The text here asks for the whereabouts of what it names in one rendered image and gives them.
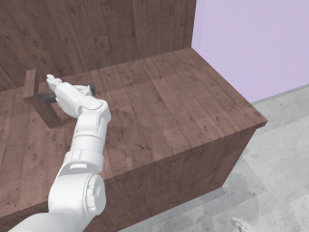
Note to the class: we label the robot left hand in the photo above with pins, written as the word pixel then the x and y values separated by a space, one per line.
pixel 67 95

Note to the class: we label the left robot forearm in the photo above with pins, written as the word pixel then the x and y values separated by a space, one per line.
pixel 85 155

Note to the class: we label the robot right hand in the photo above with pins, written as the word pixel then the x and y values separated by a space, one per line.
pixel 241 225

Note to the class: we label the left robot upper arm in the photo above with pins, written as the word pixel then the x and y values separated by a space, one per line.
pixel 74 200

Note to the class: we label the tap lever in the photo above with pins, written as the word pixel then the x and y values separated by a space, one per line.
pixel 51 97

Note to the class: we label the counter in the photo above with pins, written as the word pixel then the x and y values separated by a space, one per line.
pixel 177 127

